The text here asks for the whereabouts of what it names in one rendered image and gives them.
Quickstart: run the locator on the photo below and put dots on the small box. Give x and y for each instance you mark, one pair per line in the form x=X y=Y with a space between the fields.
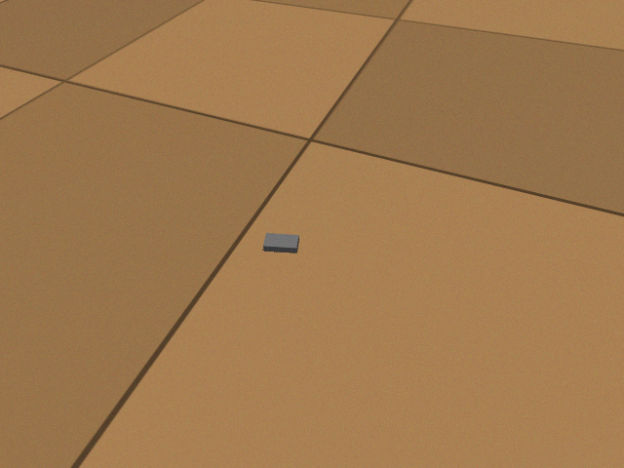
x=283 y=243

